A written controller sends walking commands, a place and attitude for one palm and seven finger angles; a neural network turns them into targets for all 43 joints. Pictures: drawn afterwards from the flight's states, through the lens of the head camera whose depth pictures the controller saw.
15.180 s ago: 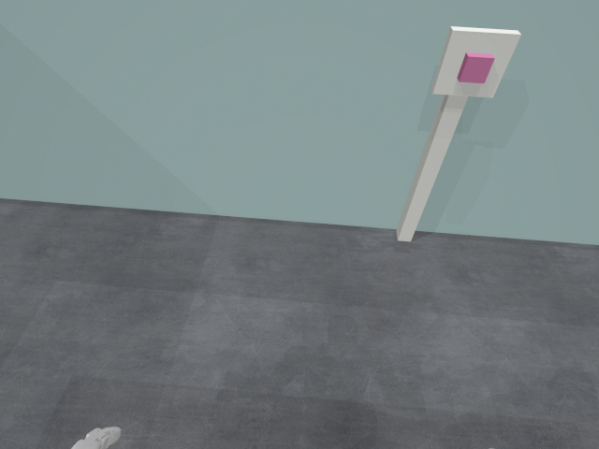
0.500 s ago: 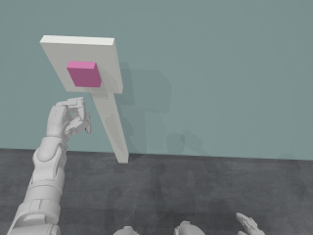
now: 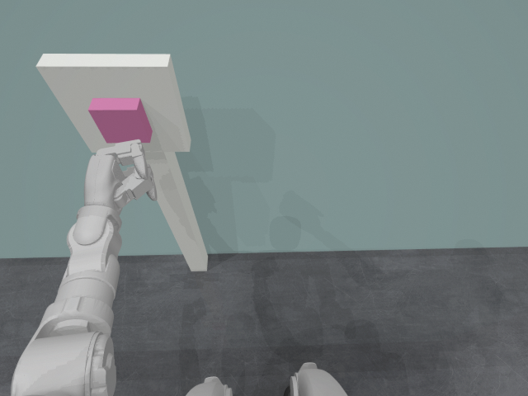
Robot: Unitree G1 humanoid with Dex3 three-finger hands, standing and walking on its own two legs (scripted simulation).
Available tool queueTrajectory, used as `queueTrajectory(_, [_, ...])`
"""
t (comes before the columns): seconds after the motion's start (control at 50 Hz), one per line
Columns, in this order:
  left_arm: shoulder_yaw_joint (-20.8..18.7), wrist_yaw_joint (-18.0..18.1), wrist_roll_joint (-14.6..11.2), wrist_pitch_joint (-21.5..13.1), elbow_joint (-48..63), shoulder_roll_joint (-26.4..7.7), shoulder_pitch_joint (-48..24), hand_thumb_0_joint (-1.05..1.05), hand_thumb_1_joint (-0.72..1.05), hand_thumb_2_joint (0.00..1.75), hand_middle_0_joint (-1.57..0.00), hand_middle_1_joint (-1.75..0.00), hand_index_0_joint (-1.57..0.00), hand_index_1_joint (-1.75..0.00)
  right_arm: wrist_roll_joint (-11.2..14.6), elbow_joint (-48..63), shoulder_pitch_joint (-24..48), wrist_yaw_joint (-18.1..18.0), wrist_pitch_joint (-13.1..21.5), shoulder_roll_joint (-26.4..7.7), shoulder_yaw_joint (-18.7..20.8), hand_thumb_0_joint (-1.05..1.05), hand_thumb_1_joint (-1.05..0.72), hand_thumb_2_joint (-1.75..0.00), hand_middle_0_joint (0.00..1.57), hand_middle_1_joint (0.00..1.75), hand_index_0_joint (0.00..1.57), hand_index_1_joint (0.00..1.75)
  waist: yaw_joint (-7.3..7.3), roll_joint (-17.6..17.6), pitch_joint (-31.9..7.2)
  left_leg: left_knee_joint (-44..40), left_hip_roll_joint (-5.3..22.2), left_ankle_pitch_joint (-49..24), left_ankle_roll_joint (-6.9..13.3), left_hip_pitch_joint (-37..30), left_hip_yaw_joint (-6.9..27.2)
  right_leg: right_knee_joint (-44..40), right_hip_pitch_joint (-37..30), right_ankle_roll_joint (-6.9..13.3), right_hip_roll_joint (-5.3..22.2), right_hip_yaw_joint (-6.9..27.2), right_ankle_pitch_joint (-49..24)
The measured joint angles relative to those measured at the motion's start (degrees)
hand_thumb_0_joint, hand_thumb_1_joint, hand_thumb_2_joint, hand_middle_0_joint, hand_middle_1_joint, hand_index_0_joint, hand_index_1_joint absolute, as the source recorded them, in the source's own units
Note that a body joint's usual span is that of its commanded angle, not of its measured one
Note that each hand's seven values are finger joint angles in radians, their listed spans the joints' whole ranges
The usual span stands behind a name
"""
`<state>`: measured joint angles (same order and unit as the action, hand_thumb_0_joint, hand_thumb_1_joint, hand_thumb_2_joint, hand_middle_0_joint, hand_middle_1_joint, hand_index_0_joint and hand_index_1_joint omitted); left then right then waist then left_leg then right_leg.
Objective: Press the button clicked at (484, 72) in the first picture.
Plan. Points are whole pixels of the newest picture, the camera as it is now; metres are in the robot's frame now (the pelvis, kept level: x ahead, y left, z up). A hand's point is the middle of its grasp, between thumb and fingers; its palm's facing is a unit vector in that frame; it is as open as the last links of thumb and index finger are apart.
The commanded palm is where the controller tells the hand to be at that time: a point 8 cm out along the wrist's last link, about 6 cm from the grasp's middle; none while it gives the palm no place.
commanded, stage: aim a knuckle at the button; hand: left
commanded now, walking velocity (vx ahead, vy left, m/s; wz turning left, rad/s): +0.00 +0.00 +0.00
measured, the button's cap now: (123, 119) +0.53 +0.21 +0.09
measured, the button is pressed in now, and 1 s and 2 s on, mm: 0 0 10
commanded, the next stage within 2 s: press the button with the knuckle in 0.46 s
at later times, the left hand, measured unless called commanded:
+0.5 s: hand (146, 181) +0.43 +0.17 +0.05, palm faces +0.02 -1.00 -0.02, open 3.1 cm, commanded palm +0.40 +0.23 +0.06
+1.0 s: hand (146, 167) +0.46 +0.18 +0.06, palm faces +0.01 -1.00 -0.02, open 3.1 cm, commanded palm +0.43 +0.23 +0.06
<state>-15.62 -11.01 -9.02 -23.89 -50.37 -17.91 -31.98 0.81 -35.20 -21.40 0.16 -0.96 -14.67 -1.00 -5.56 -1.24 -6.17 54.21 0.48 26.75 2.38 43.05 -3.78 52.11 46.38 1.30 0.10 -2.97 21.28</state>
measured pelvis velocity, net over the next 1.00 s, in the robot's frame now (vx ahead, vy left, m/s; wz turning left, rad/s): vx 0.00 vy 0.00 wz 0.01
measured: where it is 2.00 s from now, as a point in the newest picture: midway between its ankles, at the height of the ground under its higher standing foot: outside the picture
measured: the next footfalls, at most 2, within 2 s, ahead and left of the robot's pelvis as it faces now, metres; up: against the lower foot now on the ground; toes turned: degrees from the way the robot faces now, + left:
none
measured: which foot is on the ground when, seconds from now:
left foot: down 0.00-1.00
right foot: down 0.00-1.00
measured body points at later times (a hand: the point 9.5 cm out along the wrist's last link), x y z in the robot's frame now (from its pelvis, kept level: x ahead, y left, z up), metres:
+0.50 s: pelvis -0.01 +0.00 +0.00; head +0.09 +0.01 +0.44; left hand +0.42 +0.23 +0.06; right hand +0.08 -0.26 -0.12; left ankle -0.01 +0.09 -0.68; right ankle +0.04 -0.11 -0.68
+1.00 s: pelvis +0.00 +0.00 +0.00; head +0.10 +0.02 +0.44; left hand +0.45 +0.23 +0.06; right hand +0.06 -0.26 -0.12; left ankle -0.01 +0.09 -0.68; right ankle +0.04 -0.11 -0.68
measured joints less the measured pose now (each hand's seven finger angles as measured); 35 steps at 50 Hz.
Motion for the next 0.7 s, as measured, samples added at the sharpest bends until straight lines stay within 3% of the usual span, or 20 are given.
queueTrajectory(0.22, [1.39, 0.92, 0.43, -2.46, 0.86, 0.55, 0.84, 0.02, 0.90, 0.90, -1.30, -1.50, -1.30, -1.50, 0.19, 0.26, 2.05, -0.73, 0.00, -0.05, 0.04, 0.01, -0.90, -0.90, 0.20, 0.30, 0.21, 0.30, 0.39, 0.77, 1.13, 0.48, -0.09, -0.35, -0.20, -0.28, 1.18, -0.18, -1.03, 0.26, 0.16, -1.16, -0.25])
queueTrajectory(0.4, [1.13, 0.23, 0.66, -1.06, -4.58, -0.36, -4.11, 0.02, 0.90, 0.90, -1.30, -1.50, -1.30, -1.50, 0.21, 0.95, 4.12, -0.94, 0.22, -0.24, -0.48, 0.01, -0.90, -0.90, 0.20, 0.30, 0.21, 0.30, 0.01, 0.93, 1.04, 1.05, -0.37, -0.41, -0.12, 1.04, 1.27, 0.55, 0.29, 0.24, 0.47, -1.24, -0.15])
queueTrajectory(0.7, [0.02, -1.07, -0.24, -1.04, -2.47, -1.54, -2.56, 0.02, 0.90, 0.90, -1.30, -1.50, -1.30, -1.50, 0.27, 0.23, 2.17, -0.90, -0.76, 0.20, -0.46, 0.01, -0.90, -0.90, 0.20, 0.30, 0.21, 0.30, 0.09, 0.71, 0.84, 1.07, -0.01, 0.39, -0.08, 1.10, 1.33, 0.11, 0.21, 0.08, 0.04, -1.23, 0.31])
